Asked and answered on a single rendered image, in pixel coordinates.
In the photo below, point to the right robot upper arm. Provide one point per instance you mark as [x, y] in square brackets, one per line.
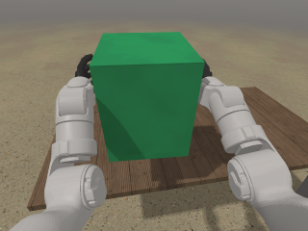
[262, 179]

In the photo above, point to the robot right forearm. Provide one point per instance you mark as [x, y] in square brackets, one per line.
[239, 131]

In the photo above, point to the table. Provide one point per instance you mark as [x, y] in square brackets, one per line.
[207, 160]

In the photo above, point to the left robot upper arm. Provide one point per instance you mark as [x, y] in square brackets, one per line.
[71, 195]

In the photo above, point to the robot left forearm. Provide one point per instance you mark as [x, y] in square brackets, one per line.
[74, 120]

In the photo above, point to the left robot hand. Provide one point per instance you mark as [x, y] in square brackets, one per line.
[83, 67]

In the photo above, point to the right robot hand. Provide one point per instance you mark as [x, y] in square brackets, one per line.
[206, 71]

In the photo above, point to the carton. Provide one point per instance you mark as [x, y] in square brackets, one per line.
[146, 87]

